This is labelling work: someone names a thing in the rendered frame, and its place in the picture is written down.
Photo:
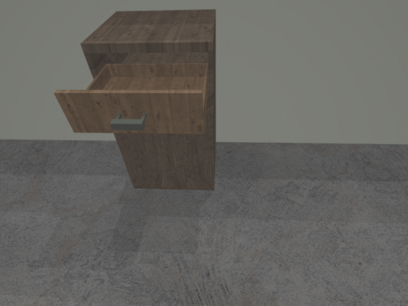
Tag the handle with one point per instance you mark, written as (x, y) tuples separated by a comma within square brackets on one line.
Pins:
[(128, 124)]

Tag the drawer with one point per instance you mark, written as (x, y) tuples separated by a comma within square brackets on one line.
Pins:
[(174, 97)]

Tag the cabinet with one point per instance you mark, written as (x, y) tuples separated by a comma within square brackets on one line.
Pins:
[(155, 160)]

